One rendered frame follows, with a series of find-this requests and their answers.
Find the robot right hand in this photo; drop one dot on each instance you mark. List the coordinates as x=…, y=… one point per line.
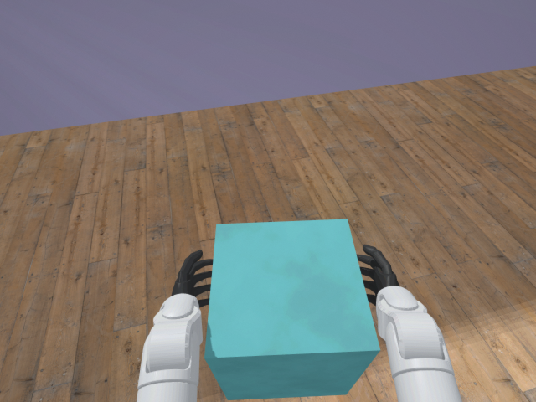
x=381, y=273

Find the carton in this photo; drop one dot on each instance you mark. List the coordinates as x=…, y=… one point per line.
x=288, y=311

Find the left robot forearm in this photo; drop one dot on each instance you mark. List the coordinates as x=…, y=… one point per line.
x=170, y=358

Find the right robot forearm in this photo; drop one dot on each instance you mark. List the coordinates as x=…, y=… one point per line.
x=419, y=361

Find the robot left hand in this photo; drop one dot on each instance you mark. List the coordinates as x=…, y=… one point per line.
x=187, y=279

